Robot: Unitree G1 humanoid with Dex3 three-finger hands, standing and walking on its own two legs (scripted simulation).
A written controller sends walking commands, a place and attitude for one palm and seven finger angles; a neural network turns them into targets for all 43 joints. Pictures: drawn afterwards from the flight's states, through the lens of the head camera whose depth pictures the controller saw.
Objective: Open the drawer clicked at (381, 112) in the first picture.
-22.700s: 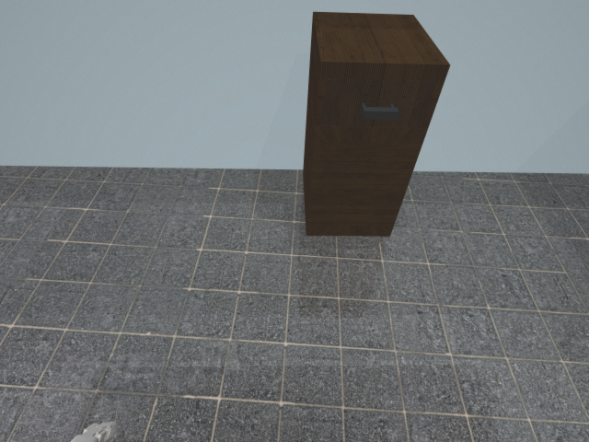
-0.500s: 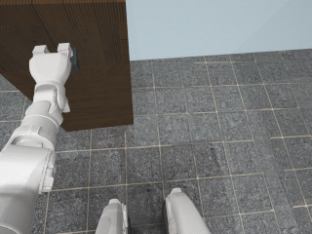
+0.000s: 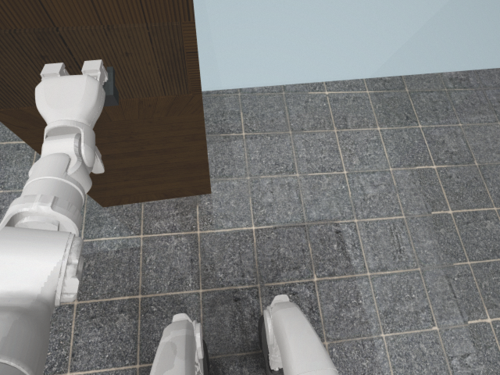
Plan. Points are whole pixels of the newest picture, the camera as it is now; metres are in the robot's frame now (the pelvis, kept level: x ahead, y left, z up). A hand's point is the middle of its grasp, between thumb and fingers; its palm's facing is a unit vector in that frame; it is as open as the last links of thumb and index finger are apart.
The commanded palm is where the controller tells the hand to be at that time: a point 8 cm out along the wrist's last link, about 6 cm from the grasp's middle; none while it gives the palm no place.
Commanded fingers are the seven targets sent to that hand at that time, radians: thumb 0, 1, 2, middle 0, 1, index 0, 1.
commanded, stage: close the thumb around the handle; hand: left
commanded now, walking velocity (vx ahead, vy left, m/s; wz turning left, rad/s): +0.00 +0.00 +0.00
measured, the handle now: (80, 85) +0.59 +0.22 +0.00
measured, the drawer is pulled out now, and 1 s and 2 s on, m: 0.00 0.01 0.13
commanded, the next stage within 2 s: pull the drawer open in 0.74 s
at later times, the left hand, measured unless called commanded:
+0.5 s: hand (88, 116) +0.54 +0.21 -0.02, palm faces -0.07 +0.00 -1.00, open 8.3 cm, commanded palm +0.53 +0.19 +0.03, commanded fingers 0.00 0.84 0.88 -0.40 -1.34 -0.40 -1.34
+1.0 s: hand (88, 120) +0.54 +0.21 -0.02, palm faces -0.07 +0.00 -1.00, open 6.0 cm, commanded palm +0.51 +0.18 +0.03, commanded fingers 0.00 0.90 0.90 -0.40 -1.35 -0.40 -1.35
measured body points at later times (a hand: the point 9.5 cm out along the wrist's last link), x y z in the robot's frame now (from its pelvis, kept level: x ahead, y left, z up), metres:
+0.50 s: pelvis +0.01 +0.00 +0.00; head +0.18 +0.01 +0.41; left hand +0.54 +0.21 +0.04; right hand -0.01 -0.27 -0.12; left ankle +0.01 +0.11 -0.63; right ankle +0.05 -0.13 -0.63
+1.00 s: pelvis +0.02 +0.00 +0.01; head +0.19 +0.01 +0.43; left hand +0.53 +0.21 +0.04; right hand +0.00 -0.26 -0.11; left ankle +0.01 +0.11 -0.63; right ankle +0.05 -0.13 -0.63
